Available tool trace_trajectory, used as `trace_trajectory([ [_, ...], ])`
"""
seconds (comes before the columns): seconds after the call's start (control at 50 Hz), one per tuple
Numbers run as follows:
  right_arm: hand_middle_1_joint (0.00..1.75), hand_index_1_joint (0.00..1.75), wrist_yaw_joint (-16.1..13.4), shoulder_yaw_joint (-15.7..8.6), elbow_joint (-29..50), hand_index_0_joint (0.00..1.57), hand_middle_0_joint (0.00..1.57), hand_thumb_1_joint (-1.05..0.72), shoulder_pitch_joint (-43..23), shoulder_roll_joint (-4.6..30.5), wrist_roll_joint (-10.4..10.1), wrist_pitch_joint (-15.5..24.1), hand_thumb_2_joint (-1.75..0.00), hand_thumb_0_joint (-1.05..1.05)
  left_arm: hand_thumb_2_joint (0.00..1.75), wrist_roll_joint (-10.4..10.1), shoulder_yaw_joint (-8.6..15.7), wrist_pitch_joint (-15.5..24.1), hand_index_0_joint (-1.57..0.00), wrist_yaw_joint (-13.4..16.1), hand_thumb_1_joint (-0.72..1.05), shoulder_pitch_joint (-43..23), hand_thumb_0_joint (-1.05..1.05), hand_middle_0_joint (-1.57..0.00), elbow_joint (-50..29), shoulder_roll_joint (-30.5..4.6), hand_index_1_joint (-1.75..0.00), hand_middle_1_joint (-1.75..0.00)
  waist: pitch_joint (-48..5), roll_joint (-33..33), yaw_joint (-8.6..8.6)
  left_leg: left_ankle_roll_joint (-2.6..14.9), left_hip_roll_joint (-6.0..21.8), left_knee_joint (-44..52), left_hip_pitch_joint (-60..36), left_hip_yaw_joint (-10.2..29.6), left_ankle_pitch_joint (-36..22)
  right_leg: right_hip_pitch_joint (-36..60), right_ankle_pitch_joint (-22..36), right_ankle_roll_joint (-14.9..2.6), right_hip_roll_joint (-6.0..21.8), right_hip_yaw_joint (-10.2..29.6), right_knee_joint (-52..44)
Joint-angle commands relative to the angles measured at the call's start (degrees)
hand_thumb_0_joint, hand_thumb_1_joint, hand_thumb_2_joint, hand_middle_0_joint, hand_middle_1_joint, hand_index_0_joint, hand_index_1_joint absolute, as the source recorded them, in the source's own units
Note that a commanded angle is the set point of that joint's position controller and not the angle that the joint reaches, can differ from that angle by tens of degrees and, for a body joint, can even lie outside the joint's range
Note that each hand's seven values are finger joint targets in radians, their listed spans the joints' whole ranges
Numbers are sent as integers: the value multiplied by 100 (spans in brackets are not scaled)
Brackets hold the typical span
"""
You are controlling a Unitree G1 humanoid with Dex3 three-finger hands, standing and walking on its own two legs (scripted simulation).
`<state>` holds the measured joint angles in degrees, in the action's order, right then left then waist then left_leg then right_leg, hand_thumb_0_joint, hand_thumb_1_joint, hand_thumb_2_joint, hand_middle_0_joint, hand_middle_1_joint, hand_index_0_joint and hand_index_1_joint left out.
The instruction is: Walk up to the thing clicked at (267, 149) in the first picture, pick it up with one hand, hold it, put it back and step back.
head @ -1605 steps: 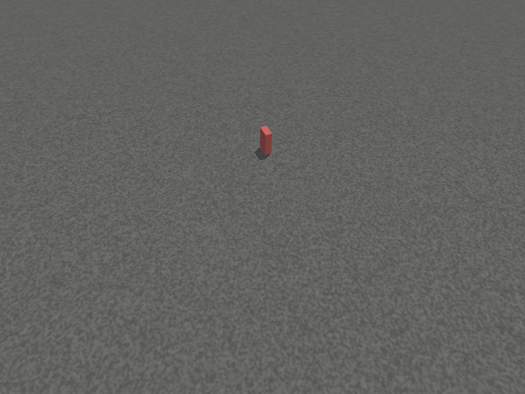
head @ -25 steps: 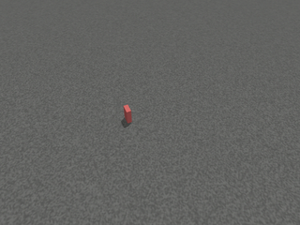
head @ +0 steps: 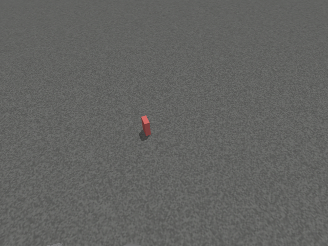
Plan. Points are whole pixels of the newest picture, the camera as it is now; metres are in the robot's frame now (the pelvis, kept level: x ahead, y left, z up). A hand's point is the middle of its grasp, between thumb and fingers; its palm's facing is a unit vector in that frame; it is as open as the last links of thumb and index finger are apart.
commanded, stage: step back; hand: left
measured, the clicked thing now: (146, 125) +0.98 +0.19 -0.69
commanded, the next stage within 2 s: stand in 0.30 s
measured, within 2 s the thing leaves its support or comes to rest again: neither
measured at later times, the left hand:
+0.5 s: hand out of the picture +0.11 +0.27 -0.14, palm faces -0.02 -0.94 -0.33, open 7.4 cm
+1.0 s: hand out of the picture +0.08 +0.26 -0.13, palm faces -0.05 -0.94 -0.35, open 7.4 cm
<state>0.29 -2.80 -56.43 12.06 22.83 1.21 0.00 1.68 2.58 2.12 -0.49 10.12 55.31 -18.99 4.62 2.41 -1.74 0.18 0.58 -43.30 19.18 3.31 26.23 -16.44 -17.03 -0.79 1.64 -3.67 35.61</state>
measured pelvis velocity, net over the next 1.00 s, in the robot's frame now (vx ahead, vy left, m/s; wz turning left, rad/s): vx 0.01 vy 0.00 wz -0.03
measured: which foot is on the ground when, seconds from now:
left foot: up 0.00-0.02, down 0.04-1.00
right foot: down 0.00-1.00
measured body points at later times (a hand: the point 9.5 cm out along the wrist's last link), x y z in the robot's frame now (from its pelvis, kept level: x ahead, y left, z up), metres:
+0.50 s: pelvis +0.02 +0.02 +0.02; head +0.02 +0.03 +0.47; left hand +0.12 +0.32 -0.11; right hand +0.13 -0.27 -0.10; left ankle +0.03 +0.14 -0.73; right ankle +0.02 -0.12 -0.73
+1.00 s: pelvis +0.01 +0.00 +0.02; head +0.02 +0.00 +0.47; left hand +0.08 +0.31 -0.11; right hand +0.06 -0.30 -0.12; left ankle +0.03 +0.14 -0.73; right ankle +0.02 -0.12 -0.73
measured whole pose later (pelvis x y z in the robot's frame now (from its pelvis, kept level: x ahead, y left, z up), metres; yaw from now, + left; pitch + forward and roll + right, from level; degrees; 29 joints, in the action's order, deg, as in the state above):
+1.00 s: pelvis +0.01 +0.00 +0.02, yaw -1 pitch -3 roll +0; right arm 1.3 -0.7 -66.6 6.5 19.9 0.7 0.3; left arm 0.3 -0.5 0.9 -0.4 6.8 65.5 -20.2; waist 3.5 0.3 0.1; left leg -1.7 1.6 -18.0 7.0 -0.1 8.3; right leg -7.9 -9.2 0.2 1.3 -2.0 19.8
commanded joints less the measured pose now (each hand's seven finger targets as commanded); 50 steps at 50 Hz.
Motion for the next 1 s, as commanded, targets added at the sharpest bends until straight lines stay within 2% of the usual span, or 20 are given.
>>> trace_trajectory([
  [0.0,30,30,-109,-197,69,20,20,-90,304,735,14,167,-90,0,90,-91,357,71,-20,123,90,-480,0,-20,-410,-1616,-30,-30,-598,-1149,253,-19,-87,1601,-709,-457,-1221,166,2164,-633,1014,962,-577],
  [0.02,30,30,-140,-241,38,20,20,-90,293,825,42,197,-90,0,90,-109,294,48,-20,127,90,-456,0,-20,-441,-1454,-30,-30,-763,-940,278,64,66,1768,-1033,-160,-1990,99,2564,-429,916,873,-239],
  [0.04,30,30,-164,-287,65,20,20,-90,202,1040,65,223,-90,0,90,-151,262,32,-20,141,90,-371,0,-20,-457,-1308,-30,-30,-970,-425,193,262,566,1687,-1169,420,-3007,53,2361,-205,631,631,158],
  [0.06,30,30,-168,-294,154,20,20,-90,-211,1256,29,228,-90,0,90,-213,240,-8,-20,146,90,-353,0,-20,-380,-1257,-30,-30,-978,5,43,568,1057,1759,-750,1024,-2950,143,1248,-11,199,390,253],
  [0.08,30,30,-144,-289,204,20,20,-90,-573,1405,-18,207,-90,0,90,-217,258,-42,-20,159,90,-285,0,-20,-254,-1327,-30,-30,-859,175,-37,873,1232,1669,-238,1057,-2544,523,210,-29,69,355,123],
  [0.1,30,30,-126,-240,182,20,20,-90,-763,1270,-27,184,-90,0,90,-179,231,-21,-20,174,90,-244,0,-20,-166,-1331,-30,-30,-818,132,-78,810,1173,1560,-119,901,-2577,757,180,-71,144,452,-206],
  [0.14,30,30,-128,-149,125,20,20,-90,-769,1027,-34,178,-90,0,90,-137,242,25,-20,149,90,-412,0,-20,-147,-1438,-30,-30,-880,31,17,377,728,1494,-220,392,-2616,907,1157,-164,446,700,-538],
  [0.18,30,30,-145,-120,-12,20,20,-90,-664,967,-35,183,-90,0,90,-172,243,17,-20,144,90,-498,0,-20,-86,-1493,-30,-30,-923,179,91,247,676,1616,-373,370,-2733,894,1578,-208,539,708,-426],
  [0.26,30,30,-118,-97,-124,20,20,-90,-960,956,-44,173,-90,0,90,-165,168,-11,-20,144,90,-525,0,-20,109,-1393,-30,-30,-867,199,28,311,806,1835,-648,421,-3065,848,1494,-102,422,556,-607],
  [0.28,30,30,-97,-51,-162,20,20,-90,-817,975,-63,232,-90,0,90,-199,36,-26,-20,104,90,-483,0,-20,264,-1163,-30,-30,-929,185,77,256,841,2104,-817,562,-2992,1005,1488,-90,443,597,-800],
  [0.34,30,30,-76,-54,-249,20,20,-90,-1009,938,-88,254,-90,0,90,-169,-1,-5,-20,81,90,-605,0,-20,325,-1258,-30,-30,-749,47,108,138,758,2241,-968,437,-2876,960,1558,-61,500,646,-1172],
  [0.4,30,30,-63,-42,-315,20,20,-90,-1053,922,-79,250,-90,0,90,-144,-39,16,-20,80,90,-715,0,-20,413,-1268,-30,-30,-813,-65,131,124,751,2306,-1275,325,-3089,1062,1750,-34,558,650,-1369],
  [0.48,30,30,-41,-52,-365,20,20,-90,-1158,899,-84,221,-90,0,90,-141,-53,33,-20,83,90,-770,0,-20,531,-1314,-30,-30,-598,-153,142,98,694,2592,-1193,256,-2583,1069,1404,16,579,695,-1719],
  [0.52,30,30,-22,-43,-408,20,20,-90,-1162,858,-92,203,-90,0,90,-126,-69,35,-20,72,90,-753,0,-20,583,-1327,-30,-30,-443,-194,157,72,658,2747,-1168,239,-2066,897,930,20,578,731,-1892],
  [0.62,30,30,9,-42,-454,20,20,-90,-1164,832,-74,209,-90,0,90,-114,-62,63,-20,70,90,-741,0,-20,646,-1367,-30,-30,-638,-197,164,47,658,2817,-1342,181,-1973,962,910,7,632,763,-1978],
  [0.66,30,30,18,-14,-513,20,20,-90,-1077,821,-67,195,-90,0,90,-105,-66,53,-20,65,90,-784,0,-20,648,-1386,-30,-30,-402,-196,184,12,600,2920,-1096,191,-1492,836,414,25,610,799,-2116],
  [0.72,30,30,28,-36,-506,20,20,-90,-1127,868,-69,187,-90,0,90,-102,-88,75,-20,71,90,-750,0,-20,647,-1349,-30,-30,-620,-272,173,47,640,2812,-1278,168,-1830,899,725,6,661,824,-2108],
  [0.84,30,30,21,-12,-567,20,20,-90,-986,842,-50,185,-90,0,90,-116,-70,50,-20,75,90,-670,0,-20,668,-1396,-30,-30,-583,-244,166,21,641,2877,-1170,177,-1754,915,643,-10,626,799,-2071],
  [0.88,30,30,14,-7,-575,20,20,-90,-988,872,-62,195,-90,0,90,-114,-88,54,-20,69,90,-619,0,-20,662,-1361,-30,-30,-685,-242,153,25,666,2823,-1293,168,-1945,932,880,-20,644,814,-2053],
  [0.98,30,30,7,15,-634,20,20,-90,-852,869,-58,176,-90,0,90,-120,-83,40,-20,72,90,-587,0,-20,677,-1387,-30,-30,-489,-307,160,17,651,2832,-1140,175,-1771,841,643,-5,619,837,-2110],
])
